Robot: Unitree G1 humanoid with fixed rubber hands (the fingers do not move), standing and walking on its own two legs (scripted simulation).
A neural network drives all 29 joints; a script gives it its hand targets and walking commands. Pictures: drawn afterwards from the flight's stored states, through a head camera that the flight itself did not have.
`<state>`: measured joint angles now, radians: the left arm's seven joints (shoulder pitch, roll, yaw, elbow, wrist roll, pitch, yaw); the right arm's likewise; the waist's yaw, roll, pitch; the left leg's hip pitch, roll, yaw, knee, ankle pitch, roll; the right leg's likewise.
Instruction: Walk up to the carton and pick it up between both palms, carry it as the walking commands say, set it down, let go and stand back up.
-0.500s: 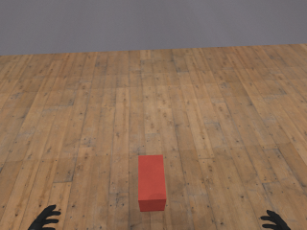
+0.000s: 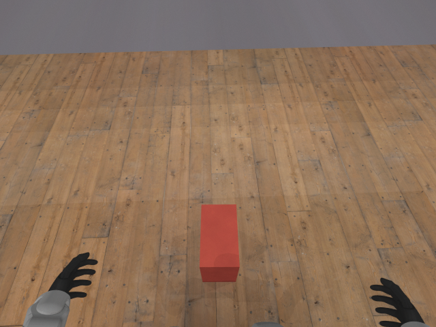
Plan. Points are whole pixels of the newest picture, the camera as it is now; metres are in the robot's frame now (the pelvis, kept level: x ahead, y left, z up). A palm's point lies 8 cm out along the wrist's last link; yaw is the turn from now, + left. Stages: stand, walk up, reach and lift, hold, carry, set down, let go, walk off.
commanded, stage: reach and lift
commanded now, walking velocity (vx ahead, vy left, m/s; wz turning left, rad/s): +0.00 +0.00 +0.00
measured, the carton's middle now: (219, 244) +0.46 +0.00 -0.65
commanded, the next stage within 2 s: none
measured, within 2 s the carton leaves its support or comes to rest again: neither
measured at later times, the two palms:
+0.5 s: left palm (104, 259) +0.26 +0.25 -0.12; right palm (357, 276) +0.22 -0.28 -0.12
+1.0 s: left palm (138, 226) +0.36 +0.20 -0.18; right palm (300, 226) +0.35 -0.21 -0.18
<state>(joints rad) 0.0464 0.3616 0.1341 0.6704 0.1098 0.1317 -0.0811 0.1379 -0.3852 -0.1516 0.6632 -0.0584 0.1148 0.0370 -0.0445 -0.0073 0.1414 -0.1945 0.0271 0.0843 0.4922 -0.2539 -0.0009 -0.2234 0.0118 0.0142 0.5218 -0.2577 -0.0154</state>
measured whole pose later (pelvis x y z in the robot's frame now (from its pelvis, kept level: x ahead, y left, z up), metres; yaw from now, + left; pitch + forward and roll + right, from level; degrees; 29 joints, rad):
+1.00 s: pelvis -0.06 -0.01 -0.09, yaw +4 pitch +27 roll +1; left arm -0.79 0.24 0.21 0.83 0.02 0.20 0.03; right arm -0.74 -0.15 -0.26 0.77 -0.02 0.19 -0.08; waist -0.07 0.00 0.05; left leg -1.18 0.01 0.01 1.01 -0.31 -0.01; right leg -1.18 -0.03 -0.05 1.04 -0.34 -0.03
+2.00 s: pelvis -0.07 -0.01 -0.21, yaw +4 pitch +50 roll +1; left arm -1.20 0.14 0.28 0.88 0.08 0.10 0.16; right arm -1.19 -0.14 -0.35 0.90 -0.05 0.07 -0.12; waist -0.04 0.00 -0.03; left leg -1.91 0.02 0.01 1.47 -0.43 -0.01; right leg -1.91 -0.02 -0.04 1.49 -0.45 -0.03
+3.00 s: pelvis -0.10 +0.00 -0.40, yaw +3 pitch +34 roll +0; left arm -1.53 0.31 -0.01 1.18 -0.24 0.04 0.17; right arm -1.52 -0.32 -0.07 1.20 0.26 0.02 -0.15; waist -0.04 0.01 0.42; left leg -2.22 0.02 0.01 2.19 -0.56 0.00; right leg -2.22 -0.03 -0.03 2.20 -0.57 -0.03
